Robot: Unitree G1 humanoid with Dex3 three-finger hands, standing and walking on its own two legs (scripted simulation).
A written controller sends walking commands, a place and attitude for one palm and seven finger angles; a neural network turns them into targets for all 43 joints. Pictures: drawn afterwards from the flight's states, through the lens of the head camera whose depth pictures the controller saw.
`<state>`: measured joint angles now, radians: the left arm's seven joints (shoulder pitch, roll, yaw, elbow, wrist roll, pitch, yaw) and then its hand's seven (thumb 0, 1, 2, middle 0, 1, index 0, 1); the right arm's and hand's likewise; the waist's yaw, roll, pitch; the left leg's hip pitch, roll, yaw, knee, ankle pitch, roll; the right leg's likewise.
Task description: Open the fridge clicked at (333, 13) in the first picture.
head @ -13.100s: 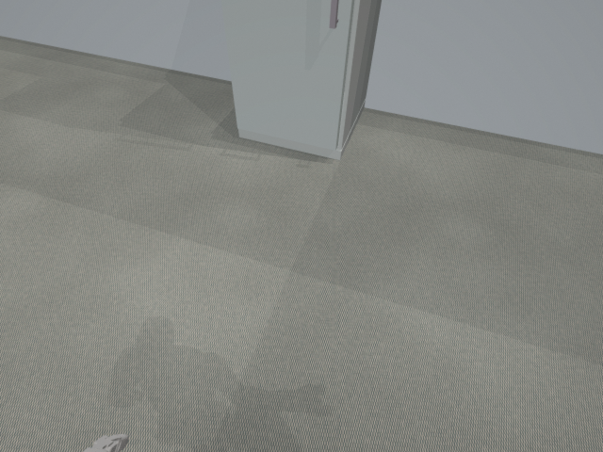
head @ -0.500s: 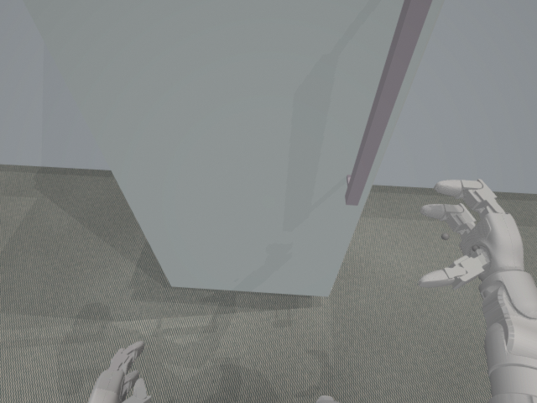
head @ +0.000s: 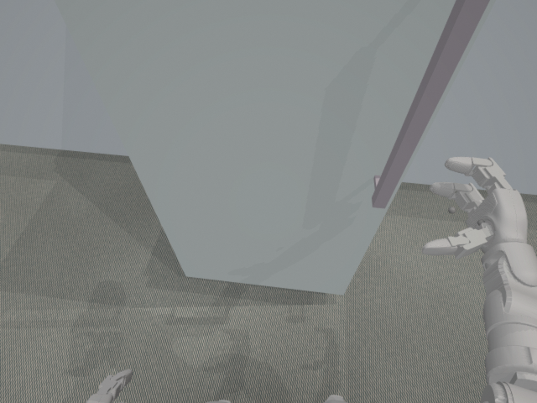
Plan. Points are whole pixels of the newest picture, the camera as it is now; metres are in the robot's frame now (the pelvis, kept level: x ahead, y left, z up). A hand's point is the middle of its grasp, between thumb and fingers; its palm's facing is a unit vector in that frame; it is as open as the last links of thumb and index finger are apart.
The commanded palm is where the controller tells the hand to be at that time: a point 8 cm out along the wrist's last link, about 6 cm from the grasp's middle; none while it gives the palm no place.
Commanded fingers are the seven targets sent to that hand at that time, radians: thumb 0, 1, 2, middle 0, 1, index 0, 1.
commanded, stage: move the hooked fingers beside the handle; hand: right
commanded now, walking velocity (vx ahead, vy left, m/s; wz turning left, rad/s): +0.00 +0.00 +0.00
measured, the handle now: (416, 105) +0.51 -0.15 +0.18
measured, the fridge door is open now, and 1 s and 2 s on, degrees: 0 0 0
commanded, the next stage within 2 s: feel for the door with the fingertips in 1.26 s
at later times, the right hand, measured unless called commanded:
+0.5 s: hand (436, 180) +0.45 -0.21 +0.09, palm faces +0.01 +1.00 +0.01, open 13.9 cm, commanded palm +0.43 -0.26 +0.08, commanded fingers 0.00 0.50 -0.30 0.30 1.20 0.30 1.20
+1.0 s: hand (441, 185) +0.45 -0.22 +0.08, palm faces +0.01 +1.00 +0.01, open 14.0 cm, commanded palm +0.42 -0.26 +0.08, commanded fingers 0.00 0.50 -0.30 0.30 1.20 0.30 1.20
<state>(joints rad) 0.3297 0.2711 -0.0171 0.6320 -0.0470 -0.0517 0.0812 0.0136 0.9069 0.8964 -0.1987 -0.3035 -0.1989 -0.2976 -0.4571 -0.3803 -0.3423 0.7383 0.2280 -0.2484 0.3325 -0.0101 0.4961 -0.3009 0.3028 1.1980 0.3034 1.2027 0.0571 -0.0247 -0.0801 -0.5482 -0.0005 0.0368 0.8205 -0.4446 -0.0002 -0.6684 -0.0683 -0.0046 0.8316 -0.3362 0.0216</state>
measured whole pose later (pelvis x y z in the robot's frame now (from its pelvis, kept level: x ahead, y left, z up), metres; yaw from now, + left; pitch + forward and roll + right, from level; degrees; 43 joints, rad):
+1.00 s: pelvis -0.01 -0.02 -0.01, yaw +1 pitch +14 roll +3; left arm 0.37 0.25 -0.01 0.63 -0.03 0.04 0.05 0.01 0.91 0.90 -0.20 -0.30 -0.20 -0.30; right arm -0.70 -0.43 -0.35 0.99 0.17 -0.34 0.28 -0.01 0.50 -0.30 0.30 1.20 0.30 1.20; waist 0.10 -0.02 -0.11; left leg -0.68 -0.01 0.03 0.89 -0.46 -0.02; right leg -0.81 -0.08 0.00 0.93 -0.37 0.00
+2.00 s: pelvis -0.01 +0.00 -0.01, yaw +0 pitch +14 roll +2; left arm 0.36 0.25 -0.02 0.64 -0.03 0.04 0.04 0.01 0.91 0.90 -0.20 -0.30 -0.20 -0.30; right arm -0.75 -0.38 -0.31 1.04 0.13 -0.34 0.17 -0.01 0.50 -0.30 0.30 1.20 0.30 1.20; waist 0.11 -0.03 -0.10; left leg -0.68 -0.01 0.04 0.90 -0.47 0.00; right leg -0.80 -0.08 0.01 0.92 -0.36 0.02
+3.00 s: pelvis -0.01 +0.00 -0.01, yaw +0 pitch +13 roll +2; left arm 0.34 0.25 0.00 0.64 -0.02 0.04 0.03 0.01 0.91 0.90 -0.20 -0.30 -0.20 -0.30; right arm -0.70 -0.31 -0.25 0.97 0.14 -0.35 0.13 -0.01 0.50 -0.30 0.30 1.20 0.30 1.20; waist 0.10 -0.03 -0.12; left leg -0.66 -0.01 0.04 0.90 -0.47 0.00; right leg -0.78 -0.07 0.01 0.91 -0.36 0.02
